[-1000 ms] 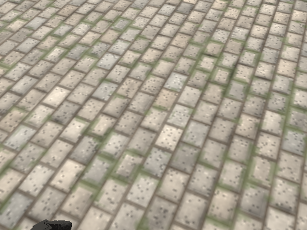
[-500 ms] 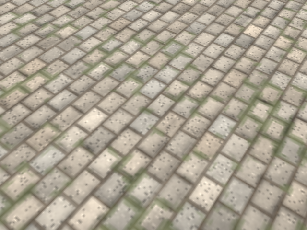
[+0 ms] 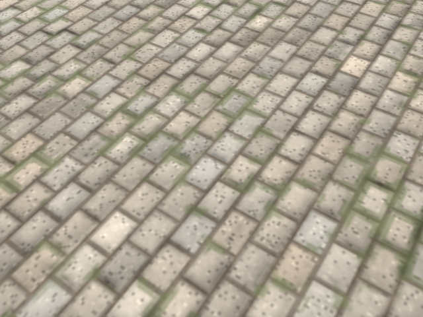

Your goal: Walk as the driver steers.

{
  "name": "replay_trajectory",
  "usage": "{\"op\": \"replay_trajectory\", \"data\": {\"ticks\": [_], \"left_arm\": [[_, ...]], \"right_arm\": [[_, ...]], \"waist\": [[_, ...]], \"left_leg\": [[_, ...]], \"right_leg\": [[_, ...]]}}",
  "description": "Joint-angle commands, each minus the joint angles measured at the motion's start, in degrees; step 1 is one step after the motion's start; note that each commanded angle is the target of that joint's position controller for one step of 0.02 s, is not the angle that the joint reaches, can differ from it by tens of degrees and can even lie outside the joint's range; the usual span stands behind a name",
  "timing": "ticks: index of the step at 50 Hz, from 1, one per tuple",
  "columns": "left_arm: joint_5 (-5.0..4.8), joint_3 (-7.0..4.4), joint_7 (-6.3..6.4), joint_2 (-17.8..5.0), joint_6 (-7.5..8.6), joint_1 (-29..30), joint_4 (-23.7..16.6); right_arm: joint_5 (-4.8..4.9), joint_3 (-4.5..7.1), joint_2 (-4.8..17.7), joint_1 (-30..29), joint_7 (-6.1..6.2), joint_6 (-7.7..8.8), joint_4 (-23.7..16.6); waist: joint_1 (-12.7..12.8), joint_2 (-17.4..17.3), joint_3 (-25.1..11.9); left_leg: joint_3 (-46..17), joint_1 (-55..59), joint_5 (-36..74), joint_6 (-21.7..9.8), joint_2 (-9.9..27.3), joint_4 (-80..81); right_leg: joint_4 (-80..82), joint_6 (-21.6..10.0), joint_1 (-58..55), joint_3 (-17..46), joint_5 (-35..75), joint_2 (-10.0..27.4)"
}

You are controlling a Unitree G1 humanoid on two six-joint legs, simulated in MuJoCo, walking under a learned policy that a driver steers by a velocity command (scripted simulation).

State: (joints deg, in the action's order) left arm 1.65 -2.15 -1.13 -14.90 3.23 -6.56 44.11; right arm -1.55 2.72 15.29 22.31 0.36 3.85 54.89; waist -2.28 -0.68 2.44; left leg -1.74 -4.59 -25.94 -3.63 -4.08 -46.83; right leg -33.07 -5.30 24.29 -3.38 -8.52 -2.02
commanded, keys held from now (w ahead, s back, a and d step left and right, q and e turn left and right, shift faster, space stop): w+e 1.00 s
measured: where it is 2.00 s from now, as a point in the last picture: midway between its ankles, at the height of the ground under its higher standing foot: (351, 189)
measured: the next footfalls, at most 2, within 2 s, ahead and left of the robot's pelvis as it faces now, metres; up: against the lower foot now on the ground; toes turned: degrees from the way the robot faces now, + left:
left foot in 0.48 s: +0.44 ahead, +0.06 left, +0.00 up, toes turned -18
right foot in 1.00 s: +0.58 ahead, -0.25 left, +0.00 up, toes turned -39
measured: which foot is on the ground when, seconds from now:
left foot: up 0.00-0.46, down 0.48-1.00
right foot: down 0.00-0.48, up 0.50-0.98, down 1.00-1.00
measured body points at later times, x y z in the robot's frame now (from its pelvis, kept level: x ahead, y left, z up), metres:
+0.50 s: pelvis +0.27 +0.00 +0.00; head +0.30 -0.01 +0.45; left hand +0.30 +0.28 -0.13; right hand +0.45 -0.28 -0.07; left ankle +0.40 +0.07 -0.73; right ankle +0.09 -0.07 -0.71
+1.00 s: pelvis +0.49 -0.11 +0.00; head +0.52 -0.14 +0.45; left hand +0.81 -0.05 -0.08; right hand +0.32 -0.31 -0.14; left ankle +0.41 +0.07 -0.72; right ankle +0.54 -0.23 -0.72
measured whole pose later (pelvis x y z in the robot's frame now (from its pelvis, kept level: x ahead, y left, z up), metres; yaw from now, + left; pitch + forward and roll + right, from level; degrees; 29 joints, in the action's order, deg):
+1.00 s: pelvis +0.49 -0.11 +0.00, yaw -34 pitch +2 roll +1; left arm 2.8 -2.0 -4.2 -14.8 0.0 -0.7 39.1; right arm -1.3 2.5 14.6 23.7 0.7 3.5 52.1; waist -4.1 0.8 3.0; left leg 16.0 4.3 -25.8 2.0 3.1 -22.4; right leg -33.7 -7.4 28.1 -5.6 -11.8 -0.2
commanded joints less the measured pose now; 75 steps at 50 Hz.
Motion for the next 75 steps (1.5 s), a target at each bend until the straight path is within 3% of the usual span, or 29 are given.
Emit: {"op": "replay_trajectory", "data": {"ticks": [1, 2, 4, 7, 11, 18, 21, 23, 24, 25, 26, 27, 28, 30, 34, 39, 46, 48, 50, 51, 52, 53, 54, 56, 58, 62, 71, 73, 75], "left_arm": [[-1.53, -3.32, -0.28, -9.6, -0.60, -11.7, 1.2], [-1.08, -2.89, -0.34, -7.8, -0.46, -9.9, 1.1], [-1.32, -2.44, 0.03, -6.6, -0.03, -10.1, 2.2], [-1.95, -2.94, 0.32, -8.0, 0.71, -13.3, 3.6], [-1.91, -3.19, 0.72, -8.2, 0.25, -17.4, 4.7], [-0.94, -3.59, 1.41, -8.6, -0.42, -22.6, 5.5], [-0.61, -4.03, 2.00, -9.8, -0.56, -19.3, 4.2], [-1.07, -4.12, 1.46, -10.3, -0.04, -16.6, 3.5], [-1.84, -3.36, 0.93, -7.5, 0.56, -16.6, 1.9], [-3.44, -2.27, 1.02, -2.3, 0.40, -22.3, 0.3], [-1.46, -2.77, 1.59, -7.0, -0.52, -23.1, 1.3], [-0.63, -3.08, 1.30, -7.9, -0.99, -19.4, 1.9], [-0.48, -2.89, 0.68, -6.8, -1.10, -16.4, 1.5], [0.47, -2.92, -0.41, -5.9, -2.18, -14.8, 1.0], [0.43, -2.51, -1.77, -4.6, -3.59, -10.2, -1.2], [0.20, -1.58, -2.85, -3.5, -3.59, -0.8, -4.6], [0.74, -0.67, -3.65, -3.4, -3.19, 8.9, -8.7], [1.12, -1.11, -3.09, -4.2, -3.16, 6.4, -8.3], [1.68, -2.62, -1.97, -6.4, -2.28, -7.7, -4.1], [2.07, -4.30, -0.90, -11.2, -2.08, -17.0, -1.9], [0.71, -5.67, -0.28, -17.9, -2.37, -14.5, -3.2], [-0.72, -5.61, 0.15, -16.2, -3.02, -16.9, -3.4], [-0.89, -5.03, 0.63, -14.3, -3.02, -13.9, -2.3], [-1.25, -3.77, 0.90, -9.8, -2.29, -9.3, -2.2], [-1.64, -3.09, 0.76, -8.1, -1.32, -7.7, -2.5], [-1.61, -3.59, 0.55, -9.7, -0.29, -11.9, -1.0], [-1.14, -3.31, 1.53, -9.3, -0.08, -21.4, 2.2], [-0.88, -3.00, 1.88, -9.4, 0.28, -21.4, 2.8], [-0.54, -3.04, 2.13, -10.5, 0.68, -19.3, 3.0]], "right_arm": [[-0.82, 1.15, 7.1, -0.6, -0.42, 1.54, -5.2], [-0.64, 0.80, 6.1, -4.0, -0.72, 1.85, -6.2], [-1.26, 0.46, 5.1, -4.7, -1.00, 0.77, -6.9], [-1.41, 0.03, 3.8, -6.7, -1.21, -0.81, -8.1], [-1.12, -0.41, 3.3, -17.2, -1.44, -1.26, -11.9], [-0.03, -1.37, 3.2, -28.2, -1.77, -0.44, -16.4], [0.26, -0.93, 5.1, -24.4, -1.40, 0.31, -16.3], [0.02, 0.29, 7.8, -12.7, -0.30, 1.34, -13.1], [-1.15, 1.36, 11.9, -4.1, 0.78, 1.87, -12.5], [-2.00, 2.44, 16.5, -2.1, 1.28, 1.01, -12.9], [-0.99, 2.44, 13.6, -4.3, 0.97, 0.14, -12.7], [-0.53, 1.23, 8.1, -7.7, 0.72, 0.00, -13.6], [-0.43, 0.52, 5.3, -10.0, 0.48, 0.16, -13.5], [-0.32, 0.11, 4.2, -9.5, 0.60, 0.86, -12.3], [0.67, 0.69, 5.2, -6.5, 0.05, 2.53, -10.4], [0.42, 1.10, 5.6, -3.9, -0.22, 2.37, -8.5], [0.33, 1.90, 8.3, 1.1, 0.38, 1.08, -5.8], [0.21, 2.21, 10.0, 1.7, 0.74, 0.22, -5.2], [0.51, 2.22, 10.9, 1.4, 0.90, -0.80, -5.4], [0.14, 1.55, 8.8, 1.8, 0.73, -0.79, -7.4], [0.09, 0.39, 2.8, 2.9, -0.59, -0.43, -12.0], [-0.44, 1.49, 8.3, -5.5, -0.61, -0.02, -13.0], [0.63, 1.22, 7.3, -7.8, -0.83, 0.61, -14.0], [-0.01, 0.90, 6.4, -6.1, -0.61, 0.55, -12.6], [-1.28, 0.84, 5.8, -3.5, -0.88, -1.45, -12.1], [-1.27, 0.64, 4.4, -9.2, -1.37, -2.89, -14.2], [-0.46, -0.58, 3.7, -25.5, -2.24, -1.56, -19.3], [-0.32, -0.58, 4.0, -25.2, -2.34, -1.13, -19.3], [-0.16, 0.21, 5.8, -19.5, -1.87, -0.92, -17.5]], "waist": [[3.9, 4.5, -4.4], [3.4, 1.7, -2.0], [1.4, 3.1, -1.6], [1.2, 3.6, -2.3], [3.7, 3.6, 0.6], [7.6, 4.9, -0.1], [4.6, 5.7, -0.8], [-1.1, 3.0, -6.3], [-4.3, -2.8, -14.1], [-1.7, -14.3, -19.8], [0.2, -10.5, -16.7], [0.6, -3.4, -9.1], [1.1, -1.2, -4.7], [2.4, -5.4, -2.1], [2.9, -4.9, -2.2], [1.6, -4.0, 0.4], [-0.8, -4.2, 2.4], [0.8, -5.3, 0.0], [7.2, -3.1, -8.4], [10.4, 3.1, -15.2], [6.0, 16.2, -19.1], [10.3, 5.6, -17.6], [8.0, 4.0, -9.6], [3.0, 0.7, -3.2], [0.6, 1.8, -4.2], [1.6, 2.3, -1.8], [7.6, 4.1, 0.4], [7.1, 4.8, 0.9], [4.1, 5.7, -0.5]], "left_leg": [[-2.5, -32.6, 5.5, -0.6, 4.3, -25.3], [-2.2, -31.5, 8.8, -0.2, 6.1, -22.1], [-1.8, -27.4, 10.0, 1.5, 7.7, -17.1], [-0.1, -27.2, 10.3, 4.1, 7.5, -12.7], [1.1, -31.8, 18.5, 6.6, 7.7, -2.2], [1.1, -30.1, 24.1, 6.1, 4.7, 10.7], [-0.1, -20.9, 19.7, 4.3, 3.5, 16.5], [-0.2, -3.0, 18.6, 1.7, 2.9, 22.1], [-10.9, 9.9, 8.7, -1.2, 14.0, 24.0], [-34.5, 22.6, 2.7, -7.0, 28.8, 28.9], [-41.8, 17.8, -3.0, -8.9, 29.6, 30.4], [-33.2, 10.4, -2.6, -7.7, 26.6, 31.5], [-24.8, 4.5, 4.3, -6.6, 23.4, 33.0], [-14.0, -0.8, 15.3, -4.5, 19.1, 35.0], [-5.7, -0.8, 25.3, -5.5, 19.1, 37.5], [3.4, 0.4, 29.5, -5.2, 17.6, 39.2], [11.1, 6.9, 39.9, -2.9, 19.5, 34.5], [13.6, 9.4, 58.1, -2.1, 19.8, 25.9], [16.1, 5.0, 61.5, -0.7, 18.5, 4.7], [16.2, -7.9, 41.0, 1.2, 17.0, -12.6], [11.8, -33.1, -6.9, 4.7, 5.2, -30.7], [1.2, -39.1, -3.2, 4.3, 5.7, -33.6], [0.6, -40.6, 3.5, 3.7, 8.6, -31.0], [0.5, -33.0, 7.4, 4.0, 11.3, -22.1], [0.6, -27.6, 7.3, 5.3, 11.3, -19.0], [1.7, -31.4, 13.7, 6.9, 10.6, -11.4], [2.7, -33.7, 25.8, 5.3, 6.8, 9.6], [3.2, -29.1, 25.0, 3.0, 6.1, 13.2], [4.2, -20.2, 19.8, 0.3, 3.7, 15.9]], "right_leg": [[17.9, -12.0, -28.7, 36.5, -8.2, 19.9], [18.9, -10.8, -23.8, 30.9, -1.2, 16.9], [20.0, -9.0, -18.8, 24.3, 8.8, 12.8], [21.1, -9.9, -16.9, 21.2, 14.3, 11.0], [22.9, -8.7, -16.2, 20.5, 12.3, 9.0], [16.9, -6.4, -22.0, 22.9, 21.2, 8.7], [12.8, -4.4, -20.8, 25.4, 23.8, 9.4], [0.2, -1.9, -16.3, 23.4, 27.9, 5.3], [-13.9, -0.4, -10.3, 19.3, 17.3, 1.9], [-28.6, 1.2, 6.4, 11.4, -20.3, -6.6], [-35.3, 0.6, 12.2, 9.9, -22.4, -2.4], [-36.4, 0.7, 12.5, 9.9, -16.9, 0.4], [-34.6, 1.2, 11.5, 9.2, -13.1, 2.1], [-32.1, 2.3, 9.2, 8.1, -10.9, 4.3], [-31.1, 3.5, 12.1, 7.0, -6.2, 5.4], [-20.9, 4.5, 15.8, 4.7, 3.3, 6.2], [-4.4, 0.3, 9.5, -2.4, 0.9, 4.1], [-2.4, -2.1, 3.7, -4.8, -5.5, 0.4], [3.6, -5.4, -14.0, -4.6, -5.4, -3.9], [5.7, -8.4, -29.5, 9.2, -12.7, 6.0], [11.9, -16.4, -44.3, 40.9, -12.1, 21.8], [16.1, -16.0, -43.0, 43.5, -7.2, 21.3], [16.0, -14.8, -36.5, 33.6, 0.9, 19.7], [17.1, -11.2, -23.1, 23.6, 14.9, 13.8], [18.5, -10.7, -17.9, 19.8, 19.6, 10.9], [21.3, -10.4, -15.4, 19.1, 15.9, 8.5], [18.3, -7.5, -25.0, 20.7, 22.7, 8.8], [18.2, -6.0, -25.9, 20.3, 25.5, 10.4], [14.1, -3.9, -26.7, 18.2, 37.2, 10.7]]}}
